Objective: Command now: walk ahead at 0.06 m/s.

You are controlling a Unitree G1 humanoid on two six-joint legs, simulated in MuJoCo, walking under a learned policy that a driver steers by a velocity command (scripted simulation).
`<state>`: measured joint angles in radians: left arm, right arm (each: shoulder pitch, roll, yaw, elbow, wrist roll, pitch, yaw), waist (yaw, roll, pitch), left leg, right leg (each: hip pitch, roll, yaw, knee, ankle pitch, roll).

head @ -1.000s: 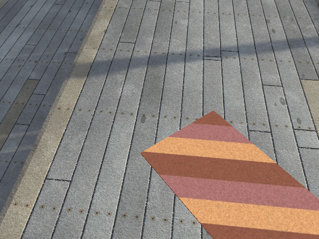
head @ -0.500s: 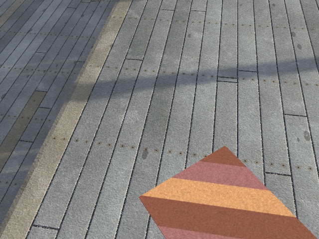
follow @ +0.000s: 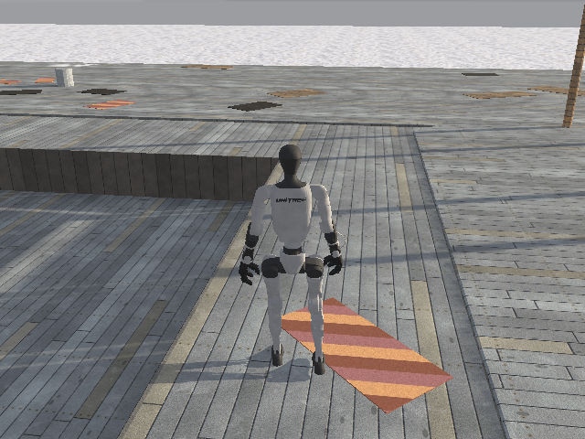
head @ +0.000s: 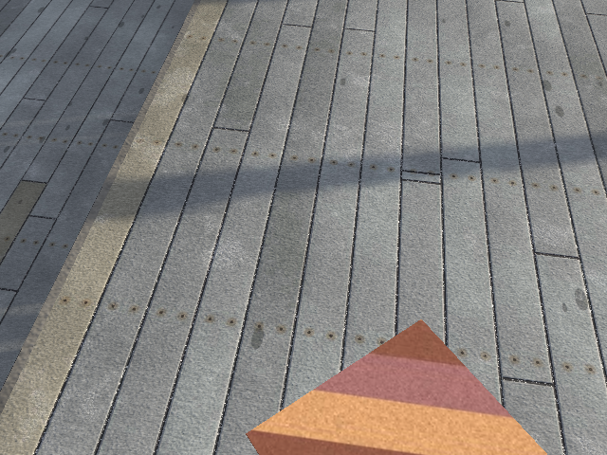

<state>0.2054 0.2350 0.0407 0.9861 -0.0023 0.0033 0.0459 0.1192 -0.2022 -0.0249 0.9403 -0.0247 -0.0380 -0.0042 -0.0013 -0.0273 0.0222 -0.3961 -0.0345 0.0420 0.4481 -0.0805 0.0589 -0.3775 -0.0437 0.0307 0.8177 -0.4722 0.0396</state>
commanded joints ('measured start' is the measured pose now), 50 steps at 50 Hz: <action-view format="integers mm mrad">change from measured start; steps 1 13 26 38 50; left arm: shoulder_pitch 157 100 154 185 72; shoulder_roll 40 57 30 7 91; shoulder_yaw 13 14 3 -1 32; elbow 25 53 80 107 17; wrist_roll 5 8 5 5 -27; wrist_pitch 16 -43 -32 -25 -86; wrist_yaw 8 -4 -6 -2 -25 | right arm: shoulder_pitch -61 42 56 58 310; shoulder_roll -135 -91 -94 -79 -123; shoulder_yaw -27 -29 -29 -29 -74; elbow -51 34 92 134 191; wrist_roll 11 18 29 30 54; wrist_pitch -2 18 32 43 -57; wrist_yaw -14 -29 -30 -36 7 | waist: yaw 53 -7 4 2 -138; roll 155 -14 28 17 14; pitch -130 15 -18 -13 67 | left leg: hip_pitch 2 177 225 237 404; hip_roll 214 68 72 58 81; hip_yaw -219 -70 -67 -56 -97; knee -220 -36 19 14 2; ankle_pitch -231 -134 81 -60 -244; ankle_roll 131 3 1 -4 72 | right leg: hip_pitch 182 17 102 114 -84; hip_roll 9 -21 1 16 -73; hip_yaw -32 13 -21 -38 51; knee -162 -460 -409 -434 -239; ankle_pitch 166 101 308 176 238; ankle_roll -12 -59 -60 -61 -132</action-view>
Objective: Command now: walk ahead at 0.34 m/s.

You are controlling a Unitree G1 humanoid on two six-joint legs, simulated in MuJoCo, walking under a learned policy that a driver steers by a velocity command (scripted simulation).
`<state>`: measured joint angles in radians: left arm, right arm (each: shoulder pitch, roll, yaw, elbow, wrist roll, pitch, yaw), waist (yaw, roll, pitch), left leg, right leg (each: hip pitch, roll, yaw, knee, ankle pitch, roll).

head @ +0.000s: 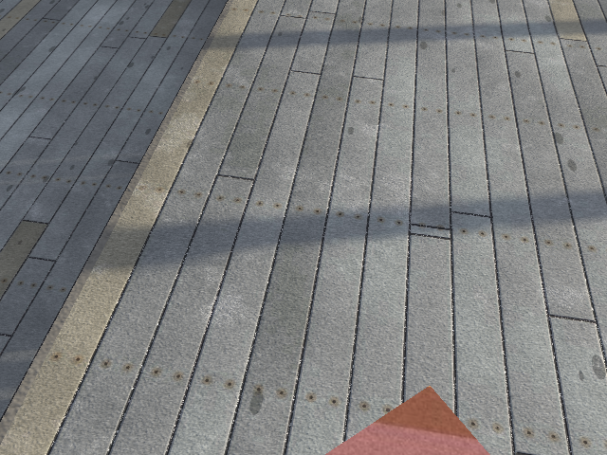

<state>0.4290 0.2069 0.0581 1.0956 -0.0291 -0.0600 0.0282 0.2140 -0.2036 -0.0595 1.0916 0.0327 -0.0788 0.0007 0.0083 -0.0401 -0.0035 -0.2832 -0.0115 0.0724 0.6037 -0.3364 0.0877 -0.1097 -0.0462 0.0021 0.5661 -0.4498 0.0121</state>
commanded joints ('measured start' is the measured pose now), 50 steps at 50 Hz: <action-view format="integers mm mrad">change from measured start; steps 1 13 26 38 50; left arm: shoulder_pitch -152 -342 -63 -164 -122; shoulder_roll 50 30 335 201 124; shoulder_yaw -1 11 110 51 23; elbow -131 -211 -284 -321 -360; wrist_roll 3 -4 1 14 20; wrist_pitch -37 -15 9 -32 -4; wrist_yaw -5 -40 -66 -26 -14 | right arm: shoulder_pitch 353 186 239 -136 20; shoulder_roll -243 -120 -72 -135 -264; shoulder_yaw -71 13 28 -17 -55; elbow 59 -14 -151 -331 -356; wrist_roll -1 -57 -46 -50 -44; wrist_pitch -17 -31 -29 -31 -87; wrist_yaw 4 -21 -17 -31 1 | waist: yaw -172 -42 98 5 -108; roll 320 86 -194 1 -31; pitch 20 129 -288 11 -192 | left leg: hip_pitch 470 222 -345 -332 273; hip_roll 279 232 -5 115 157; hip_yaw -540 -46 97 -133 -247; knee -338 -498 842 220 -163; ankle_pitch -79 399 14 288 242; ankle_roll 168 54 -123 -141 11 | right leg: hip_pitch -560 -685 536 -188 -158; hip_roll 69 -44 -248 -50 14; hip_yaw -80 61 625 264 337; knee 386 330 -108 -374 177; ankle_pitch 151 443 185 405 375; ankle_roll -28 -70 -466 -287 -145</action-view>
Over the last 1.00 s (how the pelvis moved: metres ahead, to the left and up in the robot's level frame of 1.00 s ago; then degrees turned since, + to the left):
0.11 0.00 -0.01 1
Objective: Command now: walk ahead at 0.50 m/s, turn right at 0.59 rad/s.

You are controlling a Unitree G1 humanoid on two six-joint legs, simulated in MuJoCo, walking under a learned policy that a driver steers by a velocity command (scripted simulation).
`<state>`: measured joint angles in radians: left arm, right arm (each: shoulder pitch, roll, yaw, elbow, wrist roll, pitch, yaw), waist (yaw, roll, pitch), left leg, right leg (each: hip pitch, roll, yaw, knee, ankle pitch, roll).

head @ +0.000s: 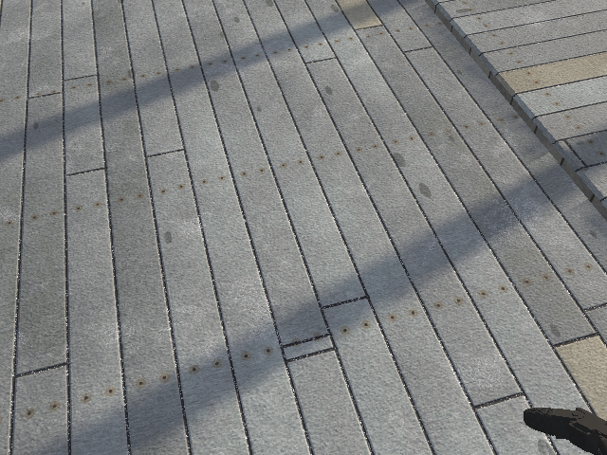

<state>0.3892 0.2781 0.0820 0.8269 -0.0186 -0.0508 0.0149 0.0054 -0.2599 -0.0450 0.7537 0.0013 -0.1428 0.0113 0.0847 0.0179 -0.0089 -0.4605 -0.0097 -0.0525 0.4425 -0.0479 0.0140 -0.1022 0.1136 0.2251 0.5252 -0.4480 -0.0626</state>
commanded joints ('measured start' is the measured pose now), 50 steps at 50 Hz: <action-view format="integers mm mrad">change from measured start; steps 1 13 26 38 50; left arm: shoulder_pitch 45 -186 58 -160 -96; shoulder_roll -8 45 230 83 201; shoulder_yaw -20 -3 66 22 58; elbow -116 -214 -186 -101 -39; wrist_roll -13 -6 25 39 -5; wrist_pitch -25 8 -14 -73 -11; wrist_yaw -3 -23 -34 -17 11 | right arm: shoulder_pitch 374 228 336 247 70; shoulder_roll -302 -148 -158 -69 -97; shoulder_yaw -96 -62 -30 -35 -40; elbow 8 27 85 37 -93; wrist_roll -29 -8 15 25 22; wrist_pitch -9 16 65 105 103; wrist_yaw -15 -13 -10 -8 55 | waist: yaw -161 -102 104 -103 -87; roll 198 52 -30 -79 -105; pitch -347 13 -249 32 30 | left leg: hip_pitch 840 368 162 -246 -105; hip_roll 399 270 184 161 23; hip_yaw -533 17 163 -64 168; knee -45 -284 456 608 226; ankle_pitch -206 137 257 -46 -145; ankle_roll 250 171 50 -27 98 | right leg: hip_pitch -514 -664 301 -48 207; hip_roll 0 -237 -293 -376 -416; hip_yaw -39 -128 -82 -253 -450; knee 559 484 27 -397 -136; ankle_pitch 57 331 458 501 1046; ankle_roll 10 55 -140 -138 -50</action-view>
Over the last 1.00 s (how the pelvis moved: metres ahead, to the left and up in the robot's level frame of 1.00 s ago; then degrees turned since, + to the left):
0.52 -0.10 0.00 -29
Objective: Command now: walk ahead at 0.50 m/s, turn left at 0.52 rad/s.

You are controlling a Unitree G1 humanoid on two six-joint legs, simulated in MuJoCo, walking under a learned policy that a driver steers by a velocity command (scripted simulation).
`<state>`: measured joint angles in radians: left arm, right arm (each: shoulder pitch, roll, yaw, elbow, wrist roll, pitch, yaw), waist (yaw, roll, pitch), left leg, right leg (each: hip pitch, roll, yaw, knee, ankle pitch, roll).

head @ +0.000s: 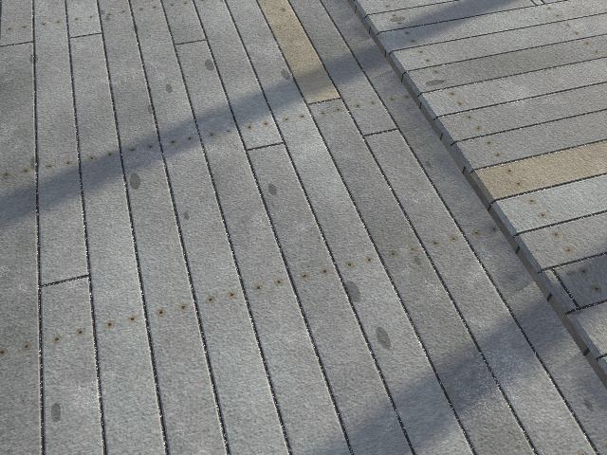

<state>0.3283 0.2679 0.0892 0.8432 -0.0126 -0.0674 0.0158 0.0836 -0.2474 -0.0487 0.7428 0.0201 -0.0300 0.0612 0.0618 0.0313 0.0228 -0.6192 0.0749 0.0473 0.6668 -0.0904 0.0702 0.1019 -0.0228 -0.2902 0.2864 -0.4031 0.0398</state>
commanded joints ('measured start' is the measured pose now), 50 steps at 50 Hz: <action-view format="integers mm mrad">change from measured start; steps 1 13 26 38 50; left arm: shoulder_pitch -53 -171 -198 -75 29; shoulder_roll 220 99 165 129 223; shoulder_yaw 51 2 27 10 19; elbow -59 -175 -198 -105 9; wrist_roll -16 29 10 20 -24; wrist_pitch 15 -32 -81 -59 -3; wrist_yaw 11 0 -34 -25 -21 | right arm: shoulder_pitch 110 167 236 148 -66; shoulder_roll -148 -184 -150 -87 -104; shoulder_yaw -59 -65 -58 -34 -24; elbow -59 -86 -81 -168 -227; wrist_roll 8 -7 2 1 -2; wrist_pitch -8 -46 -11 4 -35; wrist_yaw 2 -54 -79 -62 -14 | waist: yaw -135 -50 -19 -43 -27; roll -117 -6 103 -106 -134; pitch -67 -61 -108 -12 14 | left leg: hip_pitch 212 402 448 -109 91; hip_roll -112 70 7 29 -54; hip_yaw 94 -340 -437 -168 -7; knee -31 -437 -124 409 -122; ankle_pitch -108 218 77 -158 -53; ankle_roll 71 225 76 -73 5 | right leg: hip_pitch -24 -737 -321 -217 -42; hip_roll -255 -85 5 -238 -257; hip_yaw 44 348 357 448 274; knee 271 709 147 -125 -6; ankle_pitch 1107 187 348 360 747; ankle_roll -132 9 -74 -248 -192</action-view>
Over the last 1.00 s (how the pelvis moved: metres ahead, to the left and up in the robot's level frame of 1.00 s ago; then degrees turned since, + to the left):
0.52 -0.09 0.00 0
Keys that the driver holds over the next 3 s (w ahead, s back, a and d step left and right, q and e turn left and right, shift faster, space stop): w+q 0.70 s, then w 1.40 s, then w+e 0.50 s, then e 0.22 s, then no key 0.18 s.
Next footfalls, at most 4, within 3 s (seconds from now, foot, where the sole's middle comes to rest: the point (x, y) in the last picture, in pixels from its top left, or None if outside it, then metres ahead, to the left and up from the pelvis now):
0.04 left None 0.19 0.10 -0.76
0.54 right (352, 437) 0.51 -0.04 -0.76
1.04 left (193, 372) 0.63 0.32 -0.76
1.58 right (238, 241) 1.01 0.27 -0.76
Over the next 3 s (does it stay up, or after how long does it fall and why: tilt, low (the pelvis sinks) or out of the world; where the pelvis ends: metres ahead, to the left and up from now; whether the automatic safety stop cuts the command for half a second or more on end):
stays up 1.44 0.60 0.02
